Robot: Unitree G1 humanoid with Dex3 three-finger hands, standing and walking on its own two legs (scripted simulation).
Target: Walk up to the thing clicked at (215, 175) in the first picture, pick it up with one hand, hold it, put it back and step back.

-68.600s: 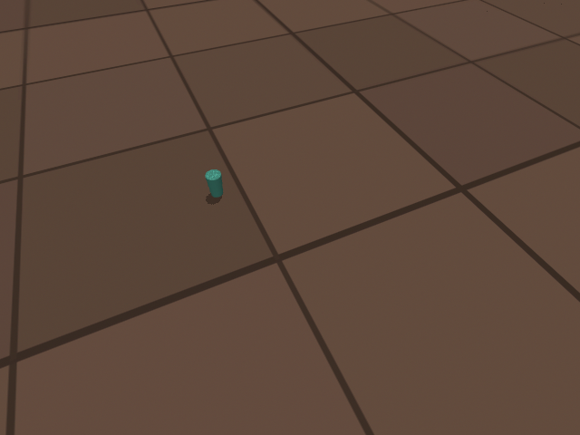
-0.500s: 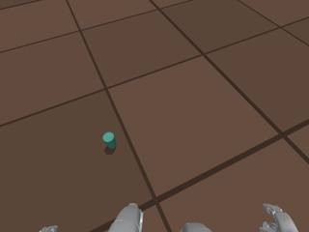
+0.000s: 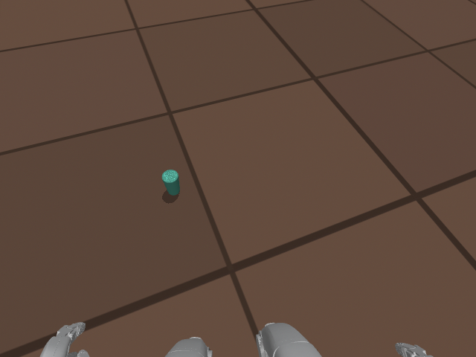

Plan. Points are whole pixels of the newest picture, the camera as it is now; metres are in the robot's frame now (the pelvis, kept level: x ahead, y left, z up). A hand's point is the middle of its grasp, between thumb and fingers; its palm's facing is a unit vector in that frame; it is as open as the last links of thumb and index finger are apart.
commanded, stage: step back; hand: left
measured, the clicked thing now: (172, 183) +0.87 +0.29 -0.70
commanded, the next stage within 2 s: stand in 1.38 s
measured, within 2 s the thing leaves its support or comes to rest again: neither
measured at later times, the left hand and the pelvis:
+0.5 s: hand out of the picture -0.09 +0.28 -0.14, palm faces +0.06 -0.89 -0.45, open 7.4 cm; pelvis -0.17 -0.01 -0.01, yaw +4 degrees
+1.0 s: hand out of the picture -0.13 +0.26 -0.16, palm faces +0.06 -0.93 -0.35, open 7.4 cm; pelvis -0.17 +0.00 +0.00, yaw +3 degrees
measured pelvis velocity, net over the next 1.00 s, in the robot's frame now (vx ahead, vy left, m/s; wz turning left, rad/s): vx -0.17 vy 0.00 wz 0.05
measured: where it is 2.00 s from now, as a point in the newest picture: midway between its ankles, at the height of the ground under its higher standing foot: outside the picture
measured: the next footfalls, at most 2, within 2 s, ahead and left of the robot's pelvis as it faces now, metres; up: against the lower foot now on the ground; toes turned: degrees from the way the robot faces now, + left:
right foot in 0.12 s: -0.10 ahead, -0.12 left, +0.00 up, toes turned +2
left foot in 0.46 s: -0.11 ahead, +0.13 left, +0.00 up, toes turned +3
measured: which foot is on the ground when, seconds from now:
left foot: down 0.00-0.16, up 0.18-0.44, down 0.46-1.00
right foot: up 0.00-0.10, down 0.12-1.00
